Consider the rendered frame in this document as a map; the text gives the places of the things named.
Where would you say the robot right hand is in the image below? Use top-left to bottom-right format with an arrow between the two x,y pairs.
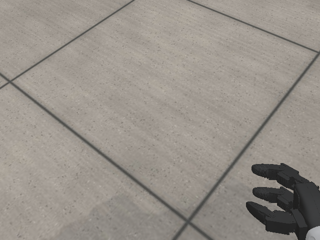
246,163 -> 320,240

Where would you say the robot right forearm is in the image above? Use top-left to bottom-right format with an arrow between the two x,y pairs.
305,226 -> 320,240

